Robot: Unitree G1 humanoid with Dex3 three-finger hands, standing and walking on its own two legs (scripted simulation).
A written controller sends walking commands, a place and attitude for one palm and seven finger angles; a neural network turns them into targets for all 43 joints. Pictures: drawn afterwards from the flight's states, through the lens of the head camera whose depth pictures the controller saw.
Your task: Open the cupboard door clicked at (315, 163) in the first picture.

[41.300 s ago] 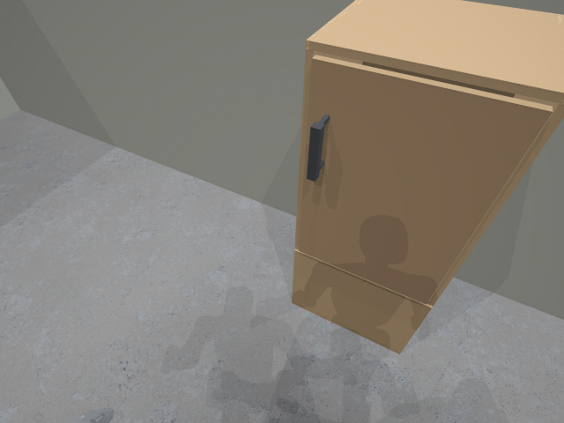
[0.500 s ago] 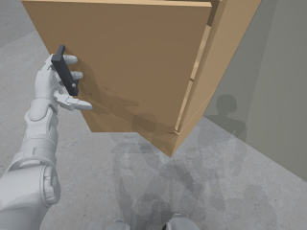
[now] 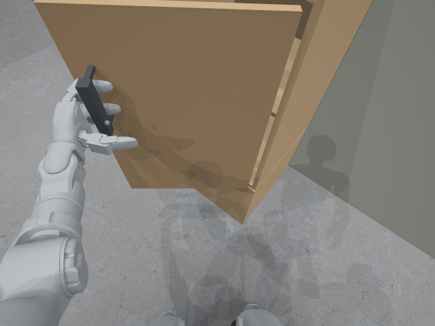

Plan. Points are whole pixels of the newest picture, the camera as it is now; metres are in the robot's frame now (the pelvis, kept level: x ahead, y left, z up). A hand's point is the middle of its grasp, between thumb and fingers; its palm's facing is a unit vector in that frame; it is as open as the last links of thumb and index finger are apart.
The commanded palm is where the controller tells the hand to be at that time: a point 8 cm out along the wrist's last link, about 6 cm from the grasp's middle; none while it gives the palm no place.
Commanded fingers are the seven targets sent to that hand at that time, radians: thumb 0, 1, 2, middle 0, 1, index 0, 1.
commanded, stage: close the thumb around the handle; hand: left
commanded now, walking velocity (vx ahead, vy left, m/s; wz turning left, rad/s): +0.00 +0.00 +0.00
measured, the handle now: (99, 102) +0.52 +0.21 +0.08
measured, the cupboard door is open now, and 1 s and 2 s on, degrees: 40 52 84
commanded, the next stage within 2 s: pull the door open along its arc in 0.48 s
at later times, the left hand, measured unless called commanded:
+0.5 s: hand (106, 125) +0.46 +0.19 +0.08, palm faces +0.02 -1.00 +0.00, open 5.7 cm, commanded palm +0.43 +0.23 +0.09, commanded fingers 0.00 0.90 0.90 -0.40 -1.35 -0.40 -1.35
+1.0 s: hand (107, 159) +0.39 +0.17 +0.08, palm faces -0.01 -1.00 +0.00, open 6.0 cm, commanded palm +0.33 +0.22 +0.09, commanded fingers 0.00 0.90 0.90 -0.40 -1.35 -0.40 -1.35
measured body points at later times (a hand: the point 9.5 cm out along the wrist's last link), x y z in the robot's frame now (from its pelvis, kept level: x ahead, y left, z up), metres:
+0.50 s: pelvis +0.00 +0.01 +0.00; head +0.08 +0.01 +0.44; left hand +0.45 +0.24 +0.09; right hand +0.04 -0.26 -0.12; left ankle +0.00 +0.10 -0.70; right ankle +0.02 -0.11 -0.70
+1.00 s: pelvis +0.01 +0.00 +0.01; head +0.06 -0.01 +0.46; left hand +0.38 +0.23 +0.09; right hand +0.09 -0.26 -0.10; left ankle +0.00 +0.10 -0.70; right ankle +0.02 -0.11 -0.70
